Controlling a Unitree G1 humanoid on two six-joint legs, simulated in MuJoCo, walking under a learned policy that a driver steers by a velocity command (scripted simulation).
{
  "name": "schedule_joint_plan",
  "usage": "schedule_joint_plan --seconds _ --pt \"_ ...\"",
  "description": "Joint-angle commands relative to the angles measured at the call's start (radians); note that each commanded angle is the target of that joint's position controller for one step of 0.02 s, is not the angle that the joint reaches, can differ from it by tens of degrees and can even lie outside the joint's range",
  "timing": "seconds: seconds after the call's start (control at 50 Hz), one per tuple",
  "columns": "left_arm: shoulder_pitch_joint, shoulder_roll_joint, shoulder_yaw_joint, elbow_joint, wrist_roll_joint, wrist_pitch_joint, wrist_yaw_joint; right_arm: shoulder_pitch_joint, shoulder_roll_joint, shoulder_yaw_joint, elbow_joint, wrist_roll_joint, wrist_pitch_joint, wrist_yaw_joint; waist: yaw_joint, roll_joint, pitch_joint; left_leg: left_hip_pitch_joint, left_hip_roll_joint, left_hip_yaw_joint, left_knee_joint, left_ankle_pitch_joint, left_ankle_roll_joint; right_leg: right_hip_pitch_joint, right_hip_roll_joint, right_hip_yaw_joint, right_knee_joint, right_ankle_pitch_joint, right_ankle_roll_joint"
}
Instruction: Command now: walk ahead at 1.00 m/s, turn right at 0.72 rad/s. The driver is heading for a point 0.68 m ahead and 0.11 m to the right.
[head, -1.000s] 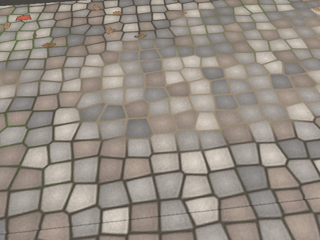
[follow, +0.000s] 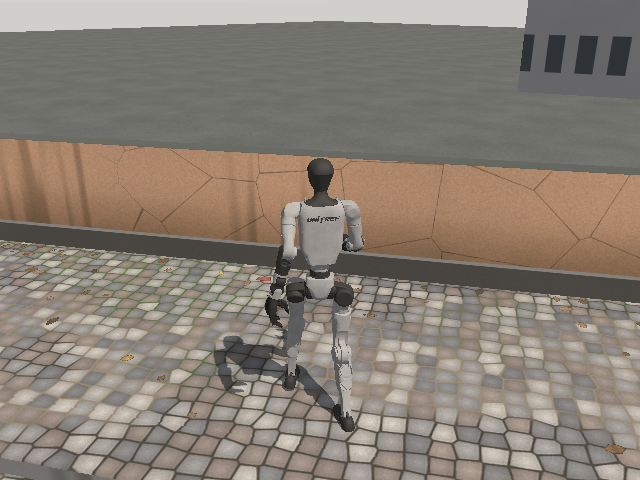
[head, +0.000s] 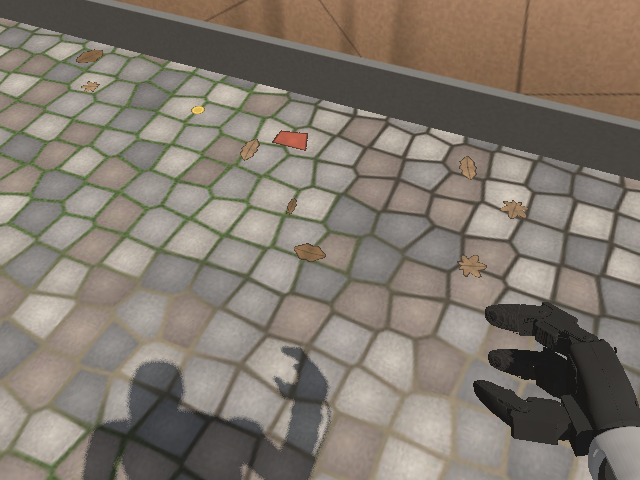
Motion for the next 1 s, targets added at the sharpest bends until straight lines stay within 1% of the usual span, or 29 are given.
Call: schedule_joint_plan --seconds 0.02,0.04,0.06,0.08,0.1,0.14,0.16,0.22,0.32,0.36,0.4,0.42,0.44,0.46,0.48,0.5,0.54,0.56,0.64,0.7,0.78,0.82,0.86,0.88,0.9,0.92,0.94,0.96,1.0 --pt "-0.17 0.182 0.039 -0.101 0.008 -0.011 -0.003 0.234 -0.204 -0.114 -0.02 0.013 -0.011 -0.029 -0.296 -0.103 -0.11 0.671 0.014 0.027 0.006 -0.053 0.054 -0.432 -0.097 0.096 0.289 0.695 -0.036" --pt "-0.216 0.151 0.029 -0.147 0.041 -0.015 0.0 0.513 -0.278 -0.14 0.014 0.014 0.003 -0.049 -0.413 -0.034 -0.302 0.977 0.205 -0.166 0.041 -0.253 0.124 -0.598 -0.057 0.035 0.623 0.536 -0.01" --pt "-0.053 0.016 -0.023 -0.169 -0.004 -0.024 -0.001 0.574 -0.335 -0.145 0.06 0.007 0.013 -0.029 -0.32 0.364 -0.502 1.211 0.48 -0.707 -0.116 -0.56 0.296 -0.853 -0.013 -0.061 0.954 -0.085 0.019" --pt "-0.105 0.092 -0.009 -0.154 -0.031 -0.016 0.017 0.56 -0.239 -0.136 0.06 0.014 0.024 -0.029 -0.346 0.312 -0.349 1.104 0.452 -0.802 -0.212 -0.766 0.283 -0.999 -0.1 -0.099 1.083 -0.036 0.015" --pt "-0.243 0.137 0.006 -0.175 -0.018 -0.011 0.024 0.517 -0.177 -0.125 0.084 0.019 0.03 -0.035 -0.354 0.221 -0.155 0.965 0.399 -0.612 -0.226 -0.633 0.237 -1.067 -0.132 -0.14 1.106 0.044 0.013" --pt "-0.374 0.119 0.012 -0.211 0.019 0.0 0.018 0.444 -0.121 -0.109 0.123 -0.016 0.042 -0.03 -0.29 0.055 0.008 0.685 0.326 -0.343 -0.257 -0.3 0.201 -0.992 -0.19 -0.168 1.061 0.097 0.01" --pt "-0.383 0.085 0.01 -0.23 0.013 0.015 0.008 0.408 -0.094 -0.102 0.142 -0.027 0.042 -0.026 -0.243 0.078 0.049 0.583 0.307 -0.248 -0.279 -0.237 0.186 -0.957 -0.221 -0.157 1.047 0.087 0.008" --pt "-0.422 0.044 -0.005 -0.291 0.002 0.054 -0.013 0.292 -0.083 -0.102 0.165 0.003 0.034 -0.016 -0.161 0.094 0.109 0.415 0.315 -0.047 -0.356 -0.087 0.156 -0.947 -0.29 -0.151 0.962 0.095 0.021" --pt "-0.518 0.124 0.001 -0.312 0.032 0.041 -0.058 0.265 -0.243 -0.14 0.186 0.007 0.021 -0.031 -0.16 -0.029 0.106 0.34 0.199 0.284 -0.428 0.047 0.088 -0.671 -0.223 -0.304 0.562 0.51 0.009" --pt "-0.527 0.173 0.021 -0.319 0.027 0.041 -0.061 0.313 -0.314 -0.153 0.198 0.006 0.028 -0.026 -0.147 0.006 0.07 0.448 0.207 0.319 -0.343 0.48 0.075 -0.557 -0.134 -0.393 0.501 0.478 -0.026" --pt "-0.392 0.258 0.059 -0.302 0.007 0.053 -0.058 0.327 -0.378 -0.167 0.192 0.013 0.049 -0.023 -0.043 0.098 -0.027 0.535 0.234 0.332 -0.05 0.958 0.068 -0.378 -0.044 -0.451 0.503 0.311 -0.07" --pt "-0.174 0.303 0.09 -0.242 0.014 0.059 -0.05 0.32 -0.366 -0.159 0.188 0.015 0.052 -0.023 0.07 0.08 -0.127 0.422 0.238 0.312 0.214 1.022 0.068 -0.064 -0.017 -0.422 0.415 0.344 -0.125" --pt "-0.021 0.337 0.106 -0.172 0.007 0.069 -0.028 0.355 -0.287 -0.128 0.212 0.004 0.043 -0.022 0.118 -0.086 -0.137 0.161 0.138 0.283 0.635 0.317 0.023 0.234 -0.075 -0.277 0.353 0.393 -0.161" --pt "-0.167 0.41 0.086 -0.213 0.03 0.05 -0.028 0.591 -0.097 -0.065 0.182 -0.009 0.019 -0.006 -0.143 -0.455 -0.26 -0.157 -0.004 0.175 1.044 -0.564 0.022 0.407 -0.305 0.256 0.222 0.145 -0.287" --pt "-0.145 0.33 0.076 -0.256 0.037 0.039 -0.034 0.558 -0.227 -0.078 0.192 0.04 -0.009 0.003 -0.055 -0.302 -0.445 -0.192 0.016 -0.001 1.077 -0.465 0.062 0.402 -0.418 0.545 -0.028 -0.27 -0.321" --pt "-0.153 0.311 0.07 -0.243 0.046 0.021 -0.036 0.385 -0.272 -0.09 0.164 0.083 -0.01 -0.005 -0.019 -0.149 -0.239 -0.242 0.036 0.023 1.056 -0.402 0.072 0.224 -0.417 0.508 -0.112 -0.305 -0.271" --pt "-0.315 0.28 0.051 -0.224 0.066 -0.017 -0.043 0.306 -0.212 -0.071 0.146 0.046 0.008 -0.027 -0.131 0.033 -0.038 -0.17 0.126 0.021 0.909 -0.3 0.071 -0.139 -0.379 0.299 -0.097 0.013 -0.213" --pt "-0.377 0.247 0.037 -0.231 0.088 -0.029 -0.044 0.364 -0.218 -0.078 0.171 0.037 0.031 -0.026 -0.188 0.014 0.003 -0.087 0.157 0.02 0.88 -0.267 0.061 -0.275 -0.352 0.182 -0.083 0.264 -0.204" --pt "-0.41 0.196 0.019 -0.185 0.052 -0.049 -0.028 0.343 -0.163 -0.074 0.181 0.002 0.075 -0.029 -0.232 -0.012 0.062 -0.023 0.148 0.087 0.588 -0.204 -0.002 -0.397 -0.237 -0.158 -0.112 0.864 -0.157" --pt "-0.385 0.198 0.02 -0.159 0.048 -0.039 0.011 0.228 -0.091 -0.048 0.165 -0.018 0.046 -0.002 -0.183 -0.003 0.04 0.054 0.074 0.172 0.193 0.151 -0.016 -0.361 -0.128 -0.313 -0.105 0.891 -0.102" --pt "-0.271 0.224 0.029 -0.089 0.042 -0.007 0.032 0.123 -0.109 -0.054 0.128 -0.011 0.026 0.045 -0.13 -0.057 0.011 0.083 0.016 0.159 -0.061 0.372 0.009 -0.164 -0.199 -0.264 -0.089 0.731 -0.075" --pt "-0.292 0.232 0.037 -0.079 0.053 0.009 0.032 0.204 -0.164 -0.076 0.153 -0.018 0.025 0.05 -0.178 -0.085 -0.027 0.143 -0.01 0.142 -0.069 0.306 0.037 -0.082 -0.221 -0.24 0.0 0.794 -0.064" --pt "-0.375 0.234 0.037 -0.095 0.064 0.029 0.035 0.416 -0.218 -0.1 0.223 -0.022 0.025 0.035 -0.3 -0.08 -0.099 0.327 -0.033 0.162 -0.097 0.296 0.051 -0.057 -0.175 -0.266 0.261 0.929 -0.015" --pt "-0.356 0.201 0.027 -0.11 0.08 0.035 0.031 0.481 -0.254 -0.103 0.237 -0.032 0.027 0.021 -0.309 0.022 -0.194 0.522 0.084 0.059 -0.036 0.7 0.07 -0.163 -0.106 -0.279 0.53 0.648 0.026" --pt "-0.074 0.052 -0.011 -0.075 0.069 0.038 0.013 0.411 -0.268 -0.083 0.214 -0.074 0.028 0.015 -0.14 0.315 -0.341 0.854 0.375 -0.325 0.047 0.985 0.323 -0.496 0.038 -0.201 0.93 -0.22 0.101" --pt "-0.026 0.131 -0.007 -0.016 0.04 0.042 0.004 0.429 -0.189 -0.076 0.209 -0.056 0.035 0.021 -0.202 0.22 -0.492 0.885 0.393 -0.488 -0.05 0.771 0.389 -0.517 0.044 -0.038 1.02 -0.26 0.105" --pt "-0.177 0.215 0.013 -0.048 0.022 0.054 0.002 0.347 -0.184 -0.077 0.184 -0.019 0.047 0.019 -0.222 0.099 -0.371 0.762 0.373 -0.402 -0.103 0.474 0.36 -0.565 -0.016 -0.053 1.016 -0.212 0.106" --pt "-0.331 0.243 0.022 -0.086 0.035 0.07 0.016 0.284 -0.167 -0.07 0.186 -0.001 0.062 0.014 -0.22 -0.026 -0.244 0.589 0.309 -0.32 -0.167 0.22 0.295 -0.582 -0.058 -0.128 0.938 -0.139 0.111" --pt "-0.367 0.214 0.02 -0.101 0.059 0.108 0.035 0.22 -0.155 -0.059 0.196 -0.025 0.081 0.005 -0.165 0.02 -0.122 0.322 0.242 -0.241 -0.251 0.029 0.242 -0.491 -0.111 -0.158 0.799 -0.045 0.124"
